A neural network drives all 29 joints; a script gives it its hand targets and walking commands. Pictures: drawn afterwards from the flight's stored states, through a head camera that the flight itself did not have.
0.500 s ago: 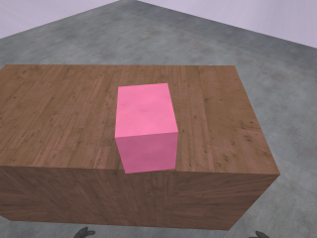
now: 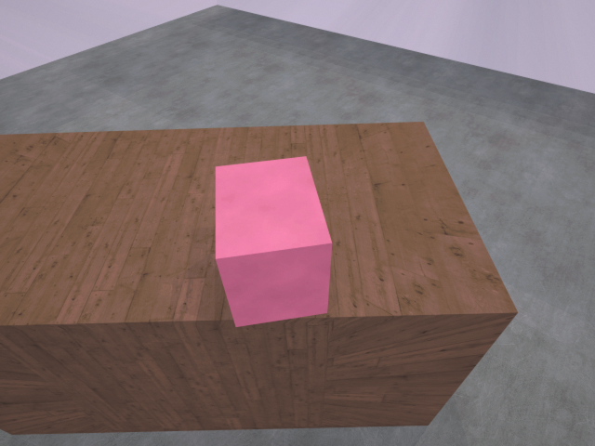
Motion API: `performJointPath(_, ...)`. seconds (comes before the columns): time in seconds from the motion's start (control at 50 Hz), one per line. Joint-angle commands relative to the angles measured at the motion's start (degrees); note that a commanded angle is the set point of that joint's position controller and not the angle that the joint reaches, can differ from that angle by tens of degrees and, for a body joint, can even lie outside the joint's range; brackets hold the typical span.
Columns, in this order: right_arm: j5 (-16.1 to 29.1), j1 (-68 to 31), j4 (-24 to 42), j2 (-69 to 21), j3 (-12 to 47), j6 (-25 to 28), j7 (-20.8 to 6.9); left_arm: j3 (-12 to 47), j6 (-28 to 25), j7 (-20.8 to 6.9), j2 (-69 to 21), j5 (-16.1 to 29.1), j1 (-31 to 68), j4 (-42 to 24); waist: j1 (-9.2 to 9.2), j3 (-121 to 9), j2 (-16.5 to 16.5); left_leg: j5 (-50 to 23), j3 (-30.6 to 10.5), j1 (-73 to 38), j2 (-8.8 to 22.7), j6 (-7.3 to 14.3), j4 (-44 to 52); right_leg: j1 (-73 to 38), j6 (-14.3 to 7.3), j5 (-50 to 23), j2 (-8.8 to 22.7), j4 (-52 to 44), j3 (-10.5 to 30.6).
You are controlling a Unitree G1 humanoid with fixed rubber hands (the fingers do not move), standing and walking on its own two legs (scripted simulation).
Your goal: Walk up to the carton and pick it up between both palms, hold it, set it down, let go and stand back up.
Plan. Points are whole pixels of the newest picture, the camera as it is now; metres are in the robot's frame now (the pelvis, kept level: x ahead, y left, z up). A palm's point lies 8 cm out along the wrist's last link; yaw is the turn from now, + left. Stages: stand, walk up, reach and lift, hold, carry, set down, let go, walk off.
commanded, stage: stand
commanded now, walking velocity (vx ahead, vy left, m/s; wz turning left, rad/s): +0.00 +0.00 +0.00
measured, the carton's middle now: (271, 240) +0.47 +0.06 -0.01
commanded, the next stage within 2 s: none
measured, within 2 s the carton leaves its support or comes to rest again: neither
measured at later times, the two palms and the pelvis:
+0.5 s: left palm out of the picture +0.01 +0.23 -0.14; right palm out of the picture -0.02 -0.23 -0.14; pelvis +0.00 +0.00 +0.00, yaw +0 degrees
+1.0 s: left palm out of the picture +0.00 +0.21 -0.14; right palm out of the picture -0.05 -0.22 -0.14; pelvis +0.00 +0.00 +0.00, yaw -1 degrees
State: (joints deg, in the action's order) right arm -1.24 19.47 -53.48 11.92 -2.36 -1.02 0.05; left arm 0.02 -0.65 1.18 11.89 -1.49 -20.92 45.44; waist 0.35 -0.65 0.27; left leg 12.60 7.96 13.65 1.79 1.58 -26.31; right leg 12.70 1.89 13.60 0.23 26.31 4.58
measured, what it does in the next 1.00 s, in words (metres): stands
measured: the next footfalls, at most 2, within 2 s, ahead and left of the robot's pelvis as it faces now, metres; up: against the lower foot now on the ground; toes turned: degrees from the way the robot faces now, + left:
none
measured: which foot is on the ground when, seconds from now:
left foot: down 0.00-1.00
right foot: down 0.00-1.00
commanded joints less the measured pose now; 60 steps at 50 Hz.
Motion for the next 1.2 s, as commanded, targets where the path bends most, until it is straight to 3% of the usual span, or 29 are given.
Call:
performJointPath(0.0,0.2,3.0,0.8,7.0,-1.8,0.8,0.4,-1.5,-0.8,0.5,5.3,0.4,-3.6,-1.2,0.02,4.3,-0.6,5.8,-8.2,-2.2,5.9,1.2,8.1,6.5,-2.5,-3.8,2.5,-4.7,2.6)
performJointPath(0.02,0.1,2.2,0.5,7.1,-1.7,0.8,0.4,-1.4,-0.8,0.6,5.1,0.3,-3.0,-0.6,-0.11,5.6,2.5,4.1,-7.9,-3.0,5.8,1.2,7.1,7.5,-2.7,-2.9,2.6,-5.4,3.5)
performJointPath(0.1,0.4,4.4,-1.6,7.1,-1.8,0.7,0.4,-1.5,-0.9,0.6,5.2,0.4,-3.2,1.2,0.74,1.5,1.6,3.8,-7.7,-4.9,5.2,0.9,6.5,5.3,-3.0,-1.8,2.7,-5.6,3.8)
performJointPath(0.16,0.2,3.2,-2.1,5.7,-1.4,0.8,0.6,-1.2,-0.9,0.7,4.6,0.7,-2.5,1.6,0.35,2.3,-1.0,2.1,-7.4,-3.8,5.1,1.0,6.9,5.0,-2.9,-4.6,2.9,-4.6,3.3)
performJointPath(0.2,0.4,3.1,-3.4,5.9,-1.6,0.6,0.8,-1.4,-0.6,0.8,5.1,0.4,-2.6,2.8,0.49,4.3,-2.0,4.8,-8.2,-2.9,5.7,1.3,8.4,5.4,-2.5,-4.4,2.1,-4.5,2.6)
performJointPath(0.24,0.6,2.7,-3.4,4.8,-1.3,0.5,0.8,-1.1,-0.7,1.0,4.5,0.7,-5.5,4.9,0.02,2.6,0.7,2.9,-7.6,-5.6,5.6,1.2,6.9,6.1,-2.4,-4.1,2.8,-5.2,2.8)
performJointPath(0.26,0.5,3.9,-4.4,4.9,-1.2,0.5,0.9,-1.0,-0.6,1.1,4.1,0.5,-3.6,4.8,0.98,4.5,1.1,3.2,-7.7,-4.4,5.7,1.3,7.6,6.2,-2.5,-4.5,2.7,-5.1,3.2)
performJointPath(0.3,0.5,3.5,-5.0,4.8,-1.2,0.6,1.3,-1.3,-0.7,1.0,4.4,0.5,-3.6,5.0,0.21,2.5,-1.4,0.3,-7.0,-5.8,5.4,1.1,6.8,5.4,-2.2,-6.1,2.6,-4.7,2.8)
performJointPath(0.34,0.7,2.9,-5.5,4.6,-1.3,0.4,1.1,-0.8,-0.6,1.1,4.0,0.7,-3.6,6.1,0.44,4.5,1.3,2.1,-6.9,-4.6,5.1,1.0,6.7,6.7,-2.5,-4.5,3.0,-5.7,3.8)
performJointPath(0.36,0.6,2.9,-5.5,4.3,-1.1,0.4,1.3,-1.3,-0.4,1.1,4.2,0.8,-4.1,6.4,0.33,5.1,0.8,3.4,-7.0,-3.9,5.3,1.0,7.4,6.0,-2.3,-4.0,2.3,-5.5,3.2)
performJointPath(0.38,0.4,2.6,-6.0,4.8,-1.0,0.2,1.2,-0.8,-0.1,1.0,3.5,0.7,-3.7,6.6,0.22,6.6,-2.1,4.4,-7.1,-3.3,5.1,0.5,8.0,7.0,-2.3,-4.4,2.3,-5.3,3.0)
performJointPath(0.4,0.4,4.1,-6.2,5.1,-1.1,0.3,1.1,-0.7,0.1,1.1,3.4,0.5,-2.9,7.0,0.98,6.2,-1.6,4.6,-7.5,-2.7,5.2,0.7,8.4,5.8,-2.3,-4.6,2.5,-4.8,3.1)
performJointPath(0.46,0.6,4.2,-7.3,4.0,-0.9,0.3,1.3,-0.4,-0.3,1.2,2.3,1.0,-5.5,8.8,0.17,5.8,0.3,3.4,-7.5,-5.0,5.4,1.2,7.5,6.8,-2.5,-3.1,2.5,-5.8,3.7)
performJointPath(0.5,0.5,4.4,-7.8,4.1,-1.0,0.3,1.4,-0.7,-0.4,1.1,4.1,0.6,-2.7,8.4,0.67,5.9,1.0,3.7,-7.4,-3.3,5.1,0.9,7.6,6.0,-2.4,-3.5,2.6,-5.6,3.3)
performJointPath(0.58,0.7,4.6,-8.5,2.8,-0.7,0.3,1.5,-0.2,-0.3,1.2,2.3,0.8,-2.4,9.6,1.41,6.5,-0.6,1.9,-6.7,-4.6,5.1,0.8,6.6,7.4,-2.3,-4.8,2.9,-5.9,3.8)
performJointPath(0.62,0.4,5.5,-9.1,2.9,-0.6,0.3,1.7,-0.4,-0.5,1.2,2.7,0.9,-4.9,10.7,0.13,6.1,-0.5,3.1,-7.2,-5.1,5.3,0.7,7.1,7.0,-2.4,-3.0,2.6,-5.5,3.8)
performJointPath(0.66,0.6,5.3,-9.1,3.1,-0.8,0.5,1.6,-0.5,-0.4,1.3,3.1,0.6,-2.0,10.7,1.17,5.7,3.0,0.1,-6.9,-4.0,5.2,0.7,6.4,5.3,-2.6,-4.6,3.1,-5.7,3.5)
performJointPath(0.72,0.5,4.5,-9.2,4.0,-0.9,0.7,1.5,0.1,-0.2,1.2,0.8,1.0,-3.1,11.7,0.90,3.6,-0.5,1.9,-6.7,-5.9,5.7,0.8,6.2,5.0,-2.5,-5.9,2.6,-5.3,3.2)
performJointPath(0.74,0.7,4.7,-9.5,2.5,-0.6,0.6,1.6,-0.1,-0.2,1.3,1.8,0.9,-3.1,11.8,0.82,3.4,1.5,0.9,-6.6,-5.0,5.0,0.4,6.3,4.4,-2.4,-5.7,2.6,-4.6,2.9)
performJointPath(0.76,0.6,5.9,-10.3,1.2,-0.2,0.7,1.6,0.0,-0.3,1.4,0.8,1.0,-2.0,11.8,1.04,4.9,-0.4,-0.2,-6.2,-4.6,5.2,0.1,6.1,4.4,-2.8,-6.9,2.9,-5.1,3.4)
performJointPath(0.8,0.5,5.7,-10.2,1.5,-0.1,0.9,1.5,-0.1,-0.1,1.4,1.8,0.9,-3.3,12.8,0.62,5.6,0.9,-1.7,-6.1,-5.8,4.9,-0.2,6.2,5.3,-2.4,-6.3,2.5,-5.0,3.2)
performJointPath(0.82,0.4,4.9,-10.0,2.2,-0.4,0.9,1.6,0.1,-0.1,1.3,0.4,1.0,-3.9,13.1,0.02,4.2,-2.8,-0.4,-6.5,-4.3,4.7,0.2,6.5,3.1,-2.3,-7.0,3.0,-4.7,3.4)
performJointPath(0.84,0.7,5.2,-10.2,1.8,-0.3,0.7,1.6,0.3,0.0,1.3,0.7,1.1,-2.8,13.1,0.60,5.3,-0.4,0.1,-6.7,-5.1,5.1,0.2,6.9,5.2,-2.6,-6.0,2.9,-4.8,3.4)
performJointPath(0.88,0.5,5.6,-10.9,2.9,-0.7,0.3,1.8,0.3,-0.1,1.4,0.8,0.8,-3.0,13.3,0.46,6.9,-1.8,1.4,-6.0,-5.0,4.7,0.0,6.4,5.9,-2.4,-4.9,3.0,-5.4,3.8)
performJointPath(0.9,0.6,5.9,-11.0,0.5,-0.1,0.3,1.7,0.0,0.2,1.4,2.5,0.9,-2.3,13.6,0.74,6.8,0.8,1.4,-6.3,-5.9,4.6,-0.1,6.6,7.4,-2.5,-2.6,2.8,-6.2,3.8)
performJointPath(1.02,0.7,6.5,-11.5,1.9,-0.4,0.5,2.0,0.5,-0.1,1.4,0.5,0.8,-3.1,15.2,0.80,5.8,-0.4,0.0,-6.0,-5.7,4.6,0.0,6.2,5.7,-2.5,-4.2,3.1,-6.2,4.1)
performJointPath(1.08,0.6,6.3,-11.7,1.2,-0.4,0.5,2.0,0.3,-0.1,1.2,0.9,0.8,-2.2,15.3,0.68,5.8,2.2,-0.5,-6.9,-5.0,5.2,0.1,6.1,5.0,-2.6,-5.0,2.7,-5.6,3.7)
performJointPath(1.14,0.7,4.6,-10.8,1.0,-0.2,0.6,2.1,0.3,0.2,1.1,0.4,0.8,-1.2,15.0,0.65,5.9,-3.0,4.4,-7.6,-4.6,5.5,0.7,8.0,5.5,-2.5,-4.4,2.5,-4.9,3.3)
performJointPath(1.18,0.8,5.2,-11.2,0.2,0.1,0.6,2.0,-0.1,0.1,1.3,1.4,0.7,-1.0,15.3,0.60,5.8,-0.2,2.7,-7.4,-2.7,5.2,0.5,7.7,3.9,-2.1,-4.3,2.9,-4.9,2.6)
